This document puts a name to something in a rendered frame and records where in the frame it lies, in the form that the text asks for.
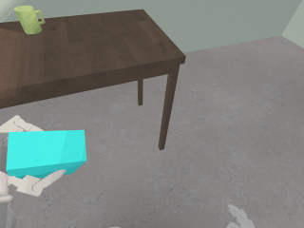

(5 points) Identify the left robot forearm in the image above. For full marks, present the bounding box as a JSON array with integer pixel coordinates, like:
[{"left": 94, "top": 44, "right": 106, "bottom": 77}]
[{"left": 0, "top": 194, "right": 16, "bottom": 228}]

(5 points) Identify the sponge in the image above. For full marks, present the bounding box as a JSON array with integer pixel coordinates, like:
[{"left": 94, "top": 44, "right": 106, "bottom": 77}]
[{"left": 6, "top": 130, "right": 87, "bottom": 180}]

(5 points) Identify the table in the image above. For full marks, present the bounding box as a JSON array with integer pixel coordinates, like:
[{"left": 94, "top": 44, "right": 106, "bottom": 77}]
[{"left": 0, "top": 9, "right": 186, "bottom": 150}]

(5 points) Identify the robot left hand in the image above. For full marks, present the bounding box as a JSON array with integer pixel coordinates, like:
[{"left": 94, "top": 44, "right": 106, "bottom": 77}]
[{"left": 0, "top": 115, "right": 66, "bottom": 197}]

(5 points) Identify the robot right hand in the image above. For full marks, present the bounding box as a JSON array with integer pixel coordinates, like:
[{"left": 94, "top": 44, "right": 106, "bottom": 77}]
[{"left": 227, "top": 204, "right": 256, "bottom": 228}]

